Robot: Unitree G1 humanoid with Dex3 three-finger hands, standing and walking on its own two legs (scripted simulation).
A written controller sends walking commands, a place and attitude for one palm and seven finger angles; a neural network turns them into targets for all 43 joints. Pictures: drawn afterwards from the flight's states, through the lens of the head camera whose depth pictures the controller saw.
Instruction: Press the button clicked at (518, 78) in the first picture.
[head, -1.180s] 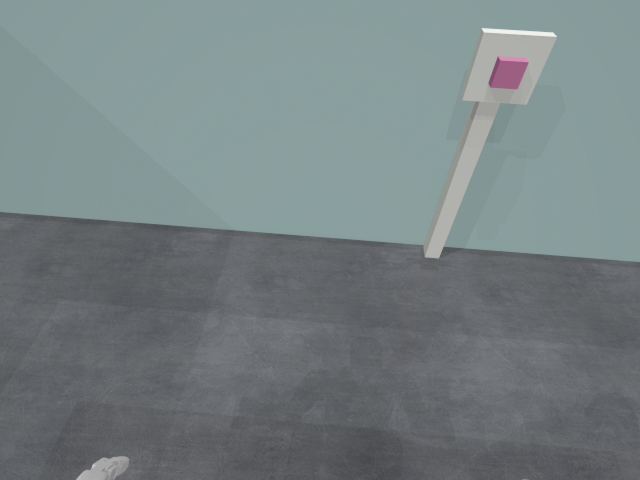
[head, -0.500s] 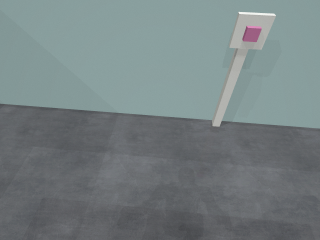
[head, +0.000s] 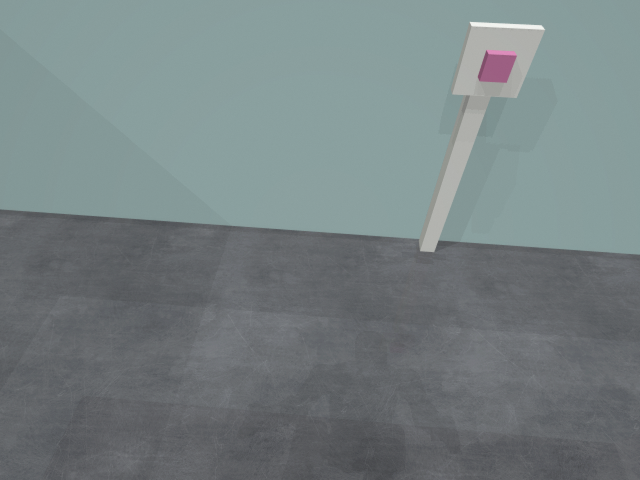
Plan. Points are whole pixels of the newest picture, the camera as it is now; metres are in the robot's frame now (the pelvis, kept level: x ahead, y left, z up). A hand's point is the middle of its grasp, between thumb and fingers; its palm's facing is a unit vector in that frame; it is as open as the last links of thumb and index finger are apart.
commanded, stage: look at it before walking up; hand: left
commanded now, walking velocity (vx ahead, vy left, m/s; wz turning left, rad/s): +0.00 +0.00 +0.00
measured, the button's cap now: (496, 65) +1.09 -0.41 +0.03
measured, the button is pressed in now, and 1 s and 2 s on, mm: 0 0 0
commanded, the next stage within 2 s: walk to a spot facing it in 0.36 s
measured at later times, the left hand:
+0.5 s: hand out of the picture +0.09 +0.25 -0.15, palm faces -0.03 -0.94 -0.34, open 7.4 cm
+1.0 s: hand out of the picture +0.05 +0.15 -0.17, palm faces -0.18 -0.94 -0.28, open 7.3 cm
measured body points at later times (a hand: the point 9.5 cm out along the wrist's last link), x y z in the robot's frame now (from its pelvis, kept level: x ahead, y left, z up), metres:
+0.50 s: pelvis +0.01 +0.00 +0.00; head +0.02 +0.00 +0.45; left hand +0.09 +0.30 -0.13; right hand +0.09 -0.30 -0.13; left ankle +0.01 +0.12 -0.74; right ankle +0.01 -0.12 -0.74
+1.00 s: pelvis -0.02 -0.04 -0.01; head +0.02 -0.08 +0.43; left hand +0.06 +0.20 -0.15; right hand +0.00 -0.30 -0.18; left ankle -0.01 +0.12 -0.67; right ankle -0.02 -0.10 -0.74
